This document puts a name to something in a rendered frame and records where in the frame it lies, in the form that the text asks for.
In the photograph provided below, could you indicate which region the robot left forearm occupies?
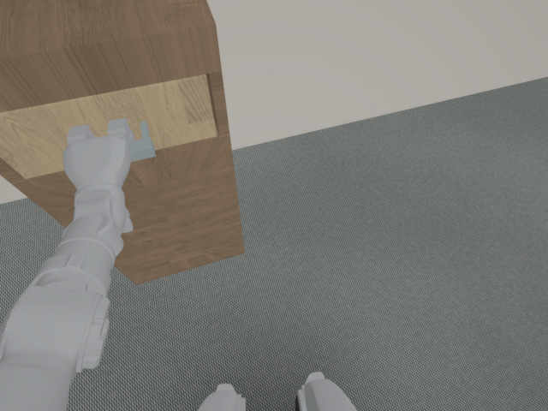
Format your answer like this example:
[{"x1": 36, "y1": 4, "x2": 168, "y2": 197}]
[{"x1": 0, "y1": 183, "x2": 126, "y2": 360}]

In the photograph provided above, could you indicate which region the left robot hand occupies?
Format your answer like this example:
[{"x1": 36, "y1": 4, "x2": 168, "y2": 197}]
[{"x1": 63, "y1": 118, "x2": 135, "y2": 233}]

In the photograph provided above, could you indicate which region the left robot upper arm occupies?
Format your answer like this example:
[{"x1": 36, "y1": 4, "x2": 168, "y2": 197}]
[{"x1": 0, "y1": 286, "x2": 110, "y2": 411}]

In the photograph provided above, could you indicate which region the handle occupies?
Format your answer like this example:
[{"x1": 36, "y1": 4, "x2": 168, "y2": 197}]
[{"x1": 128, "y1": 122, "x2": 156, "y2": 162}]

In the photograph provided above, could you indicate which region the robot right shin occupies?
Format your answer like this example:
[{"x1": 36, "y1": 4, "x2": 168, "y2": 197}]
[{"x1": 304, "y1": 372, "x2": 325, "y2": 387}]

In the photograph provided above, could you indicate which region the drawer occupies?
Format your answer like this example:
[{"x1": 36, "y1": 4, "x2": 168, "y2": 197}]
[{"x1": 0, "y1": 74, "x2": 217, "y2": 179}]

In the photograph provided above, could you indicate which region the left robot thigh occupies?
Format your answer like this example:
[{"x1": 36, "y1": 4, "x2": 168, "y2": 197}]
[{"x1": 197, "y1": 390, "x2": 246, "y2": 411}]

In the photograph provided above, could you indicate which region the cabinet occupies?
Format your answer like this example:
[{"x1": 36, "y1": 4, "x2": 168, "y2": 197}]
[{"x1": 0, "y1": 0, "x2": 245, "y2": 284}]

